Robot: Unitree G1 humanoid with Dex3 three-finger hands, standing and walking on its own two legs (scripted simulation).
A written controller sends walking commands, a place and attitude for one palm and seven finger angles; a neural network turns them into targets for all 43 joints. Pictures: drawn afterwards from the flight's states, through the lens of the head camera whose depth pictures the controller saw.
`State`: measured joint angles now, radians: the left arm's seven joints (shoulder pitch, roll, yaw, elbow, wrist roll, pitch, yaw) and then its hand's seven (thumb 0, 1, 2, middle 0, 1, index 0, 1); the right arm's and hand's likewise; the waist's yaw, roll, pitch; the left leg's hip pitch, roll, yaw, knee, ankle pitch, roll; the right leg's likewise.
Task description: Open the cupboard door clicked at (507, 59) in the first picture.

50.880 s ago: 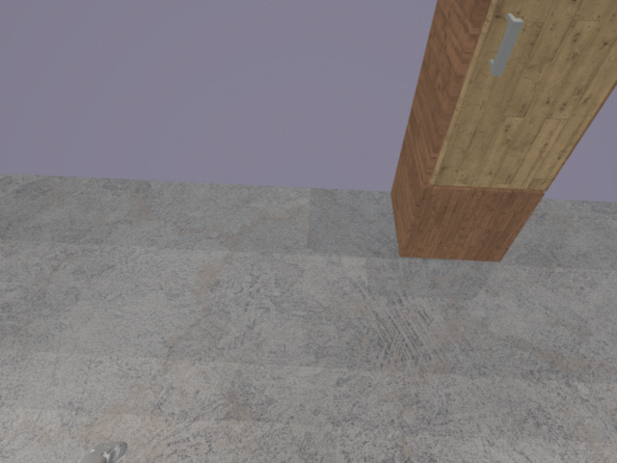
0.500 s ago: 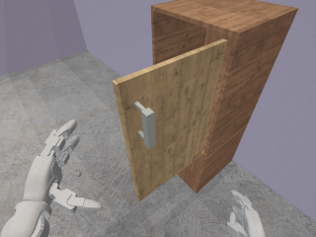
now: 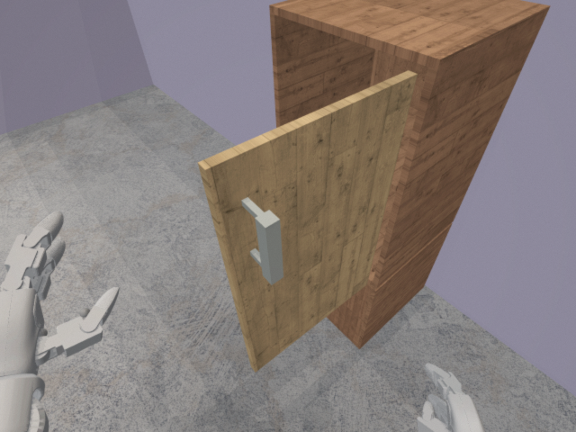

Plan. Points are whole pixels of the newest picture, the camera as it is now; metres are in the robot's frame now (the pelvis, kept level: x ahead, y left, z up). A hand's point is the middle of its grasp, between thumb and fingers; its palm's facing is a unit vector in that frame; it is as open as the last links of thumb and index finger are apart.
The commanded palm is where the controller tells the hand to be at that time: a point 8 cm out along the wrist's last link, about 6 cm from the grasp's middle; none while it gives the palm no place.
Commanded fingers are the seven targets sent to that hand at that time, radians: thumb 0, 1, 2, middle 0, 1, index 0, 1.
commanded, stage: draw the hand back to the body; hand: left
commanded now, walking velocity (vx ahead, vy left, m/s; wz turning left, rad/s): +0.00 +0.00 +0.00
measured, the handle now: (261, 241) +0.33 +0.09 +0.11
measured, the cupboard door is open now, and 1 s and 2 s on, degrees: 88 88 88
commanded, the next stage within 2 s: step back with the hand held close in 0.50 s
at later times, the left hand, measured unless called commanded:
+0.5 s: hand (70, 310) +0.19 +0.26 +0.15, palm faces +0.48 -0.79 -0.38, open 7.4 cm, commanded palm +0.14 +0.29 +0.17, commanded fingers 0.00 0.90 0.90 -0.20 -0.30 -0.20 -0.30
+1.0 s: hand (52, 342) +0.15 +0.26 +0.14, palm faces +0.33 -0.79 -0.52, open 7.4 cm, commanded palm +0.10 +0.31 +0.17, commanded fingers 0.00 0.90 0.90 -0.20 -0.30 -0.20 -0.30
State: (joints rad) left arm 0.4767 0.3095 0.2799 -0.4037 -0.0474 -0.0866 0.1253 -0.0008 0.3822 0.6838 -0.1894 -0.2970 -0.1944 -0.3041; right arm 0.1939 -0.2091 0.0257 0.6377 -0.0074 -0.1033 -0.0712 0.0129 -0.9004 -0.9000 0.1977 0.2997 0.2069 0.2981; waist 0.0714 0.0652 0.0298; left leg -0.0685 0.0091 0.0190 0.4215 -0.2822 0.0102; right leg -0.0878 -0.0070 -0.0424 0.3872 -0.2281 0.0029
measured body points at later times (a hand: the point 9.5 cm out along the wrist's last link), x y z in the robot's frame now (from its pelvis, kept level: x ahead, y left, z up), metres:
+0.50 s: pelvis +0.00 -0.01 +0.00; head -0.02 -0.02 +0.45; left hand +0.15 +0.30 +0.17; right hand +0.19 -0.22 -0.09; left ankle -0.03 +0.11 -0.74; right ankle -0.01 -0.12 -0.74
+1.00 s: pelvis -0.05 +0.01 +0.00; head -0.02 +0.01 +0.44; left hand +0.13 +0.30 +0.17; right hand +0.12 -0.24 -0.09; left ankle -0.03 +0.11 -0.74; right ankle -0.01 -0.12 -0.74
